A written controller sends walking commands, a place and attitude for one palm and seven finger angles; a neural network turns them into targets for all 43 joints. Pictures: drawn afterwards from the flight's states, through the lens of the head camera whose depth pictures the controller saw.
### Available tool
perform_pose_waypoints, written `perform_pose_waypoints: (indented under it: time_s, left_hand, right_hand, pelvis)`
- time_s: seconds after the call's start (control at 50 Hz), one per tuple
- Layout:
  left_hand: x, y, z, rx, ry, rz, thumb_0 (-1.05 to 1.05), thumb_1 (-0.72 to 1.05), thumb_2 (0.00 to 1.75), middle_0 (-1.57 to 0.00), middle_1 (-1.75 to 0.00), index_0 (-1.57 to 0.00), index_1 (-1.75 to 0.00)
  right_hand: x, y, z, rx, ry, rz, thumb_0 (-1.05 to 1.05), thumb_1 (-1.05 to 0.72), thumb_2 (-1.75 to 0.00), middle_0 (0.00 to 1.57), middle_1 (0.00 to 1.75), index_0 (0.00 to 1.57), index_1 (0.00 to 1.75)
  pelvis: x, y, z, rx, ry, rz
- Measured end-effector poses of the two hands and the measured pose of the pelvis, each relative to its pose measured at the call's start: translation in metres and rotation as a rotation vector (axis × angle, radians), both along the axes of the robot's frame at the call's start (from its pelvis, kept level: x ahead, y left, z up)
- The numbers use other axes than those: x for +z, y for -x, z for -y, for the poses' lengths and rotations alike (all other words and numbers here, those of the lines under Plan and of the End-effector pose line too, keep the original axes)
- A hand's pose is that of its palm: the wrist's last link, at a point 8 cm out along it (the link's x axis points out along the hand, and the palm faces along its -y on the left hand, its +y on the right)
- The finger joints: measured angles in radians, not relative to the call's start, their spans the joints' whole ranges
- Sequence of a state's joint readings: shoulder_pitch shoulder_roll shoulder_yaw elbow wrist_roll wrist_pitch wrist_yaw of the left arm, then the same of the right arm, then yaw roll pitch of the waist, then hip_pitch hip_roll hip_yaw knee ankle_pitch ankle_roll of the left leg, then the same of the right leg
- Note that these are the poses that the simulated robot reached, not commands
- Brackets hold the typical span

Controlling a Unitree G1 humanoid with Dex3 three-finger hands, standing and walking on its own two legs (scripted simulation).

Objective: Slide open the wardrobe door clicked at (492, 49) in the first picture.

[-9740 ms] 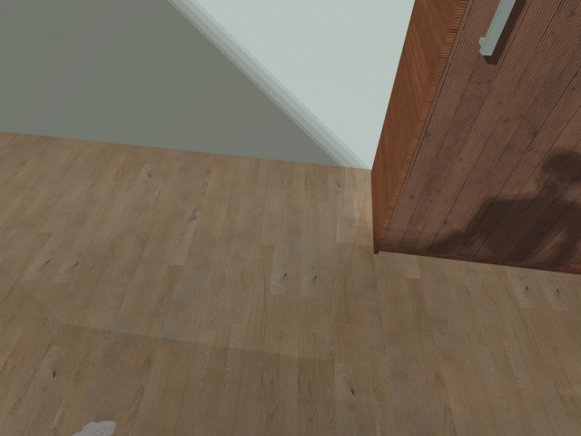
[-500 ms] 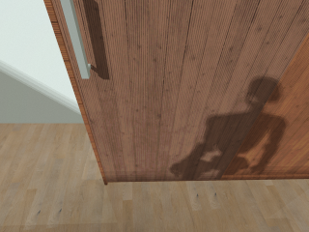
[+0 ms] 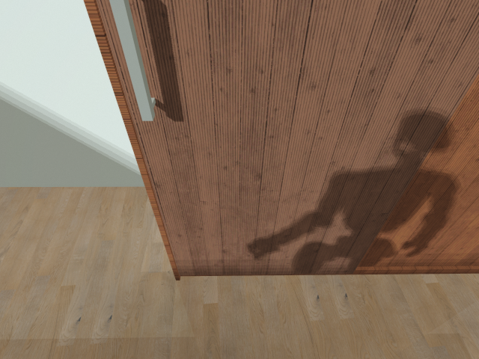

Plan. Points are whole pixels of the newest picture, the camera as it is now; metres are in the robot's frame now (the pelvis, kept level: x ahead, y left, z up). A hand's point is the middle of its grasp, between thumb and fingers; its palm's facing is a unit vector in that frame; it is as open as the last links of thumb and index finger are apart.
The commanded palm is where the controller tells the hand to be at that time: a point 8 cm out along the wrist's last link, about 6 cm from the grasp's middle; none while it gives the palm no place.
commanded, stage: look again from close up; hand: left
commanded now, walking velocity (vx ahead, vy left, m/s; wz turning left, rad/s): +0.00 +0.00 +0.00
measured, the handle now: (137, 55) +0.57 +0.24 +0.25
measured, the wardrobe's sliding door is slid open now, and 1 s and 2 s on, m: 0.00 0.00 0.00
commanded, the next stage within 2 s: none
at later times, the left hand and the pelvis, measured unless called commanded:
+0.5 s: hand out of the picture +0.06 +0.22 -0.16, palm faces -0.02 -0.95 -0.30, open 7.4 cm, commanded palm none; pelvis +0.01 -0.01 +0.00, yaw +0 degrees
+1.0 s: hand out of the picture +0.08 +0.22 -0.15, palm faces -0.03 -0.95 -0.31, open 7.4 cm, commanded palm none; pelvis +0.01 -0.01 +0.01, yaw +0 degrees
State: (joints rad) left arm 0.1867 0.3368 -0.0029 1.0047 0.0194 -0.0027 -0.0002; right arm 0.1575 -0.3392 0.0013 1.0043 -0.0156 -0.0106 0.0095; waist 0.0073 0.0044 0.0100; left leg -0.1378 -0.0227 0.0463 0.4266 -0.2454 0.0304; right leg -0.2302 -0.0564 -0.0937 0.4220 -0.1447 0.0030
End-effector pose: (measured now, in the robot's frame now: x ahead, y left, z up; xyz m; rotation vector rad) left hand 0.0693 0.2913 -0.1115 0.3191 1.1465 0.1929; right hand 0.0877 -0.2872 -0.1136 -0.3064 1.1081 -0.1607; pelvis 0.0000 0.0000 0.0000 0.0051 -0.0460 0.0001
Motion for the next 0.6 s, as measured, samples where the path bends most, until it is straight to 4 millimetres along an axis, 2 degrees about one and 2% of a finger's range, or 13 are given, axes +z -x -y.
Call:
perform_pose_waypoints:
  time_s: [0.26,0.6]
  left_hand:
    - [-0.013,0.022,0.023,0.018,0.048,-0.095,0.01,0.90,0.89,-0.20,-0.30,-0.20,-0.30]
    - [-0.010,0.006,0.027,0.010,0.041,-0.066,0.01,0.90,0.89,-0.20,-0.30,-0.20,-0.30]
  right_hand:
    - [-0.007,0.019,0.001,-0.021,-0.016,-0.100,0.00,-0.90,-0.90,0.20,0.30,0.20,0.30]
    - [-0.009,0.034,0.005,-0.051,-0.025,-0.144,0.00,-0.90,-0.89,0.20,0.30,0.20,0.30]
  pelvis:
    - [0.003,-0.005,0.007,0.002,0.002,-0.001]
    - [0.004,-0.007,0.013,0.001,0.004,-0.001]
